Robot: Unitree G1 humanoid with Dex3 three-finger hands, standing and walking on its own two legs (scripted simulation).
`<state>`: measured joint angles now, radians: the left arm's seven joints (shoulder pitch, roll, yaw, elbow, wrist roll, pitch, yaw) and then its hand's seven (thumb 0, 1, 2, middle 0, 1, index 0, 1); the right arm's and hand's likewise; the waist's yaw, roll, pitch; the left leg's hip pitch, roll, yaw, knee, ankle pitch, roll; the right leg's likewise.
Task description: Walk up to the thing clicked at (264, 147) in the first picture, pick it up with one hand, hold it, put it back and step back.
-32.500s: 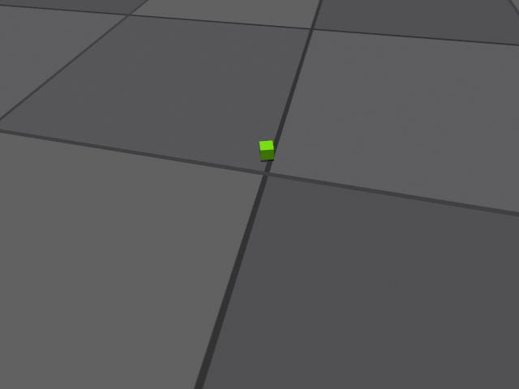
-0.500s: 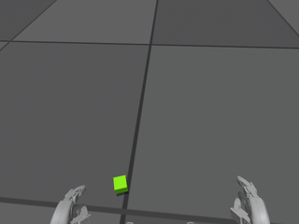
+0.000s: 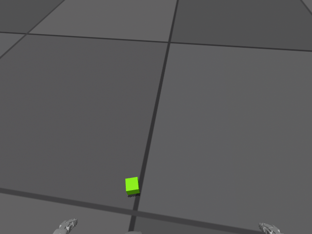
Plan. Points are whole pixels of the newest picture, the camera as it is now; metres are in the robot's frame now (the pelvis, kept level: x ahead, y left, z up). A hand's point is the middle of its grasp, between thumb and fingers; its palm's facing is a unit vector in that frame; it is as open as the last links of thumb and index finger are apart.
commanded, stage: stand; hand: left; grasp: from above
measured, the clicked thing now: (132, 185) +0.46 +0.20 -0.71
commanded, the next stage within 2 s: none
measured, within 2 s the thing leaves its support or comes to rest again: neither
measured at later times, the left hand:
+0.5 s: hand out of the picture +0.04 +0.24 -0.13, palm faces +0.04 -0.94 -0.33, open 7.4 cm
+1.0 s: hand out of the picture +0.04 +0.24 -0.13, palm faces +0.03 -0.94 -0.33, open 7.4 cm
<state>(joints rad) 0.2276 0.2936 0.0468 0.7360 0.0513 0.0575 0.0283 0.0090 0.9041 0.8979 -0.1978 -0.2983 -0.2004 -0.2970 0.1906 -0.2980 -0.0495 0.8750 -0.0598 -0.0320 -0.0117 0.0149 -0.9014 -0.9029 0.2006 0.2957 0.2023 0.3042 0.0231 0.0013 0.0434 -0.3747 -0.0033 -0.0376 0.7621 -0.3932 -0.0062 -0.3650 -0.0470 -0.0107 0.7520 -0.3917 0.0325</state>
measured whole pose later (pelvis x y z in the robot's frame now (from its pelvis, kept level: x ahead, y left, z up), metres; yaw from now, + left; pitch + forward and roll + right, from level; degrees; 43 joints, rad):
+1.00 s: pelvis -0.01 -0.01 +0.03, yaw +1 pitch -4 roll +0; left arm 0.13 0.31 0.03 1.16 0.02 0.00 0.01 0.00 0.90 0.90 -0.20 -0.30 -0.20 -0.30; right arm 0.14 -0.32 -0.02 1.14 -0.03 0.00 -0.01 0.01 -0.90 -0.90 0.20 0.30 0.20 0.30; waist 0.01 0.02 0.08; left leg -0.12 0.01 -0.07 0.38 -0.19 -0.03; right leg -0.09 -0.03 -0.05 0.35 -0.19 0.02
